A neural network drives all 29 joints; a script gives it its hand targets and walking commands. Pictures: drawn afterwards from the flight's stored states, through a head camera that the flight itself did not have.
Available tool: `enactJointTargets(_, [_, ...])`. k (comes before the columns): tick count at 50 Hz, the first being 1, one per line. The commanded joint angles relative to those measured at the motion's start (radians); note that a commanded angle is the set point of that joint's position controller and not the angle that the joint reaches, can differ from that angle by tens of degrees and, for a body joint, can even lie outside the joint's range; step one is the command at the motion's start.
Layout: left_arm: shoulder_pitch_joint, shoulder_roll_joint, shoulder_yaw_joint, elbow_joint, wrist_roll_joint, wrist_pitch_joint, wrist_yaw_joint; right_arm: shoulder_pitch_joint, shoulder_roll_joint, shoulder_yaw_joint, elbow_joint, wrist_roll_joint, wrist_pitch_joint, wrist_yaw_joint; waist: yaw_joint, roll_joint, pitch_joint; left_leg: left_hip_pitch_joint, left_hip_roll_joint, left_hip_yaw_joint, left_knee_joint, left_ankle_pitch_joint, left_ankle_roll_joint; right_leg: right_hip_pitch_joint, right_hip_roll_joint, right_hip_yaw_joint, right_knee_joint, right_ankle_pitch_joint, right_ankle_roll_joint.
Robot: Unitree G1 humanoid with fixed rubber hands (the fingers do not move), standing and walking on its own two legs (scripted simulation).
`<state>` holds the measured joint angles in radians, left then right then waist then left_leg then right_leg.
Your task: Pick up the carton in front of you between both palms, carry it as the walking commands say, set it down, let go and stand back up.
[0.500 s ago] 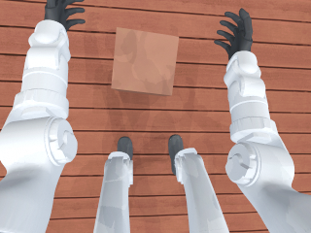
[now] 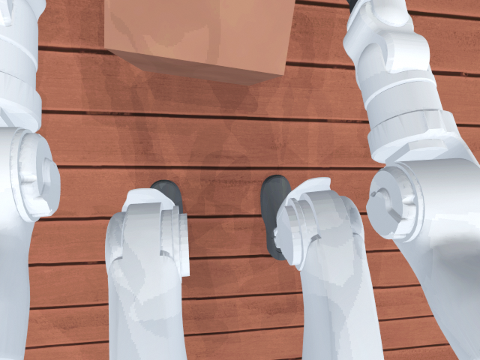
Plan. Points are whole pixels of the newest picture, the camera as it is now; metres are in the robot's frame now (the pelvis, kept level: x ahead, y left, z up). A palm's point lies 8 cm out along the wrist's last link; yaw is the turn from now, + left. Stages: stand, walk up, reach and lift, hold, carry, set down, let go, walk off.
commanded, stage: reach and lift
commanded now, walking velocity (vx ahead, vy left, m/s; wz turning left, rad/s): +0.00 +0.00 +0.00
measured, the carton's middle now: (203, 2) +0.56 +0.05 -0.29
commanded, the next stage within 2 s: none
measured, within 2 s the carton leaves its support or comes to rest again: leaves its support in 1.00 s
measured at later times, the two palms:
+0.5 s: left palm out of the picture +0.57 +0.21 -0.21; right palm (343, 5) +0.55 -0.14 -0.21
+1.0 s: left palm out of the picture +0.57 +0.18 -0.21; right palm out of the picture +0.56 -0.12 -0.21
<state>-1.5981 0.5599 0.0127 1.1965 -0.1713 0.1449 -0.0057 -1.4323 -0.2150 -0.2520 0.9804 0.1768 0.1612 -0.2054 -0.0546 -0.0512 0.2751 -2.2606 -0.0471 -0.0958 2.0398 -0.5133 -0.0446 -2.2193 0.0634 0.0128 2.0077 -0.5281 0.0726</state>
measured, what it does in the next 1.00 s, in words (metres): stands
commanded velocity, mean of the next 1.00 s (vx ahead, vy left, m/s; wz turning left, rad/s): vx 0.00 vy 0.00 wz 0.00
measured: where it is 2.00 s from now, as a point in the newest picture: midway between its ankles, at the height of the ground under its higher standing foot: (224, 235)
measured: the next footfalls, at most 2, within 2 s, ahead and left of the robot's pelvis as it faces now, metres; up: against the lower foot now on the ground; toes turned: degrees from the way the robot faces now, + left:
none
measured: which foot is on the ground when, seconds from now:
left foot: down 0.00-1.00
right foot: down 0.00-1.00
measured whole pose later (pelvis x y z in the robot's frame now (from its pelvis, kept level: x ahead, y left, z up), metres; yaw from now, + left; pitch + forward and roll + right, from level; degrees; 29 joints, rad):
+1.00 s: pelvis +0.01 +0.01 -0.05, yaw +0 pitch +36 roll -3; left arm -1.59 0.37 0.08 1.20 -0.06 0.18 0.03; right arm -1.46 -0.19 -0.33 1.00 0.04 0.20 -0.14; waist -0.02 -0.02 0.38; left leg -2.27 -0.03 -0.05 2.24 -0.59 0.00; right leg -2.23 0.08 0.05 2.21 -0.60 0.10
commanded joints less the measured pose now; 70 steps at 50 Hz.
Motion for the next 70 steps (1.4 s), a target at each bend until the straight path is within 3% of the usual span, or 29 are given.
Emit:
enactJointTargets(1, [-0.329,0.088,0.010,0.014,0.031,-0.047,-0.002,-0.282,-0.110,-0.016,0.033,-0.016,-0.058,0.025,-0.007,0.179,-1.116,0.606,0.058,0.072,-0.118,0.157,0.017,0.512,-0.021,-0.100,-0.066,0.191,-0.002])
enactJointTargets(4, [-0.347,0.095,0.007,0.017,0.031,-0.073,0.010,-0.297,-0.136,-0.016,0.058,-0.029,-0.090,0.031,-0.009,0.159,-1.102,0.604,0.058,0.054,-0.070,0.231,0.012,0.505,-0.019,-0.099,-0.016,0.250,-0.002])
enactJointTargets(8, [-0.383,0.120,0.002,-0.041,-0.010,-0.106,0.033,-0.351,-0.156,0.027,-0.003,-0.013,-0.125,0.017,0.009,0.100,-1.187,0.632,0.055,0.047,-0.018,0.347,0.019,0.588,-0.017,-0.094,0.036,0.372,0.003])
enactJointTargets(12, [-0.350,0.084,-0.022,-0.027,-0.025,-0.107,0.051,-0.338,-0.153,0.054,-0.019,0.026,-0.128,0.019,0.031,0.127,-1.242,0.729,0.046,0.053,0.006,0.403,0.023,0.563,-0.011,-0.100,0.052,0.388,0.004])
enactJointTargets(15, [-0.308,0.031,-0.039,-0.019,-0.032,-0.104,0.056,-0.277,-0.140,0.066,0.024,0.035,-0.125,0.026,0.026,0.144,-1.197,0.732,0.038,0.059,0.008,0.396,0.016,0.518,-0.006,-0.107,0.057,0.365,0.003])
enactJointTargets(19, [-0.290,0.021,-0.037,-0.009,-0.041,-0.103,0.053,-0.247,-0.117,0.063,0.065,0.025,-0.126,0.025,0.007,0.111,-1.126,0.649,0.035,0.065,0.009,0.328,0.014,0.509,-0.004,-0.103,0.046,0.331,0.002])
enactJointTargets(25, [-0.295,0.021,-0.023,0.013,-0.023,-0.104,0.040,-0.285,-0.103,0.049,0.063,0.004,-0.124,0.021,0.022,0.100,-1.040,0.508,0.039,0.080,-0.002,0.219,0.018,0.542,-0.005,-0.079,0.028,0.287,-0.003])
enactJointTargets(30, [-0.346,-0.034,-0.055,-0.014,-0.043,-0.103,0.032,-0.339,-0.047,0.087,0.037,0.012,-0.124,0.021,0.024,0.092,-1.060,0.504,0.036,0.085,-0.014,0.198,0.021,0.597,0.003,-0.082,0.020,0.285,-0.005])
enactJointTargets(33, [-0.384,-0.135,-0.082,-0.032,-0.044,-0.098,0.023,-0.380,0.046,0.121,0.017,0.015,-0.123,0.028,0.023,0.097,-1.070,0.539,0.023,0.087,-0.019,0.201,0.025,0.611,0.018,-0.089,0.022,0.286,-0.007])
enactJointTargets(36, [-0.484,-0.395,-0.105,-0.050,-0.009,-0.077,-0.025,-0.468,0.278,0.122,0.007,-0.037,-0.110,0.070,0.000,0.111,-1.046,0.558,0.001,0.082,-0.017,0.197,0.023,0.601,0.041,-0.097,0.027,0.276,-0.018])
enactJointTargets(39, [-0.511,-0.892,-0.106,-0.042,0.050,-0.022,-0.158,-0.629,0.680,0.139,-0.072,-0.090,-0.063,0.204,-0.013,0.129,-0.965,0.576,-0.034,0.086,-0.002,0.214,0.031,0.494,0.072,-0.114,0.053,0.243,-0.032])
enactJointTargets(42, [-0.416,-1.080,-0.066,-0.067,0.080,0.010,-0.225,-0.664,0.808,0.157,-0.128,-0.105,-0.025,0.291,0.022,0.123,-0.948,0.543,-0.051,0.105,0.005,0.244,0.046,0.448,0.085,-0.125,0.066,0.235,-0.033])
enactJointTargets(47, [-0.444,-1.180,-0.108,-0.199,0.032,0.021,-0.234,-0.615,0.959,0.232,-0.180,-0.054,0.007,0.335,0.023,0.077,-1.099,0.597,-0.058,0.117,0.014,0.364,0.058,0.485,0.088,-0.134,0.084,0.355,-0.033])
enactJointTargets(51, [-0.493,-1.263,-0.173,-0.382,-0.012,0.039,-0.208,-0.671,1.067,0.331,-0.326,0.025,0.024,0.323,0.062,0.084,-1.461,0.793,-0.067,0.140,0.021,0.540,0.051,0.598,0.097,-0.139,0.078,0.493,-0.023])
enactJointTargets(54, [-0.521,-1.338,-0.229,-0.555,-0.026,0.070,-0.189,-0.687,1.116,0.377,-0.470,0.050,0.054,0.305,0.077,0.110,-1.762,0.976,-0.079,0.148,0.007,0.652,0.038,0.641,0.107,-0.152,0.045,0.536,-0.013])
enactJointTargets(55, [-0.495,-1.360,-0.234,-0.566,-0.016,0.088,-0.185,-0.679,1.119,0.385,-0.484,0.043,0.068,0.300,0.080,0.119,-1.811,1.017,-0.082,0.151,-0.005,0.659,0.034,0.630,0.110,-0.157,0.031,0.520,-0.009])
enactJointTargets(59, [-0.345,-1.453,-0.216,-0.515,0.045,0.162,-0.189,-0.634,1.150,0.394,-0.471,-0.032,0.124,0.302,0.068,0.114,-1.704,0.920,-0.094,0.179,-0.099,0.452,0.022,0.606,0.115,-0.159,-0.059,0.360,-0.014])
enactJointTargets(62, [-0.207,-1.472,-0.078,-0.313,0.162,0.212,-0.214,-0.567,1.146,0.282,-0.332,-0.138,0.166,0.313,0.064,0.112,-1.377,0.676,-0.097,0.190,-0.208,0.157,0.024,0.533,0.108,-0.142,-0.169,0.124,-0.027])
enactJointTargets(64, [-0.191,-1.478,0.015,-0.231,0.236,0.222,-0.234,-0.534,1.146,0.184,-0.256,-0.212,0.184,0.326,0.039,0.115,-1.203,0.554,-0.097,0.189,-0.267,0.005,0.031,0.487,0.111,-0.136,-0.235,0.010,-0.035])
enactJointTargets(67, [-0.208,-1.457,0.096,-0.194,0.296,0.212,-0.248,-0.476,1.151,0.081,-0.176,-0.293,0.192,0.332,0.008,0.116,-1.157,0.540,-0.098,0.184,-0.325,-0.027,0.035,0.514,0.119,-0.137,-0.299,0.004,-0.045])
enactJointTargets(70, [-0.242,-1.462,0.092,-0.249,0.301,0.193,-0.244,-0.457,1.182,0.071,-0.180,-0.301,0.182,0.341,0.013,0.135,-1.241,0.633,-0.104,0.178,-0.371,0.033,0.028,0.564,0.124,-0.133,-0.329,0.060,-0.046])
